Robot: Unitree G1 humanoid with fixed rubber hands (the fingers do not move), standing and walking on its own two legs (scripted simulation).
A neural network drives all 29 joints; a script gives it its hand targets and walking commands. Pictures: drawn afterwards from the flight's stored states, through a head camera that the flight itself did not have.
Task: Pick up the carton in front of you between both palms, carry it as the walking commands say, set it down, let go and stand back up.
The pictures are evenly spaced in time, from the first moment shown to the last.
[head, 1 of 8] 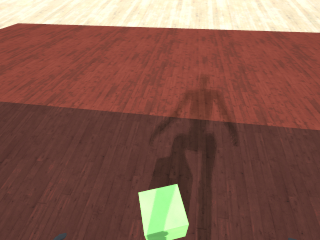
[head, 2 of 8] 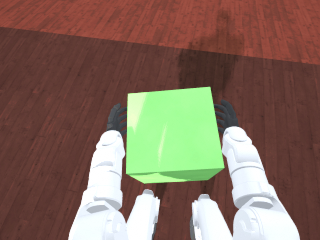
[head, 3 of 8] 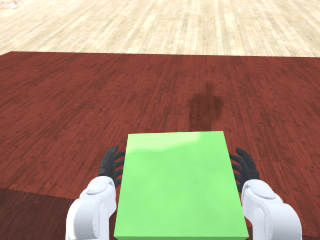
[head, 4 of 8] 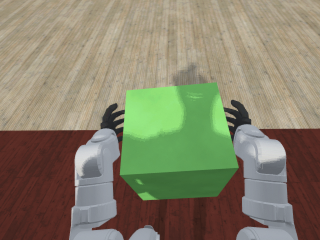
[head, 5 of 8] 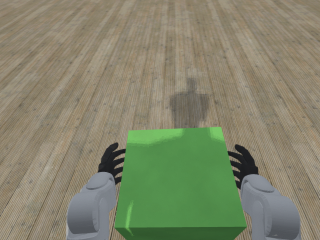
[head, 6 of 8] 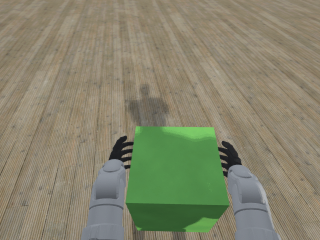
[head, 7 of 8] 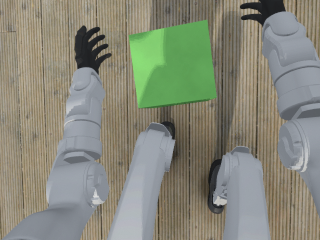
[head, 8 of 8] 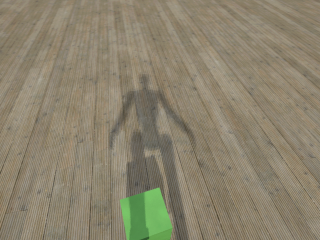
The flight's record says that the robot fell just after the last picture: no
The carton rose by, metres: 0.69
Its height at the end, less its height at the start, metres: -0.50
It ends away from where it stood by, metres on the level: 6.23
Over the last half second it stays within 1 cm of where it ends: yes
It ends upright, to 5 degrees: yes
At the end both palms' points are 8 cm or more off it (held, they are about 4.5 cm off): yes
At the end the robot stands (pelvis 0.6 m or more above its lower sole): yes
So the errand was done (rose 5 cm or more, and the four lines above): yes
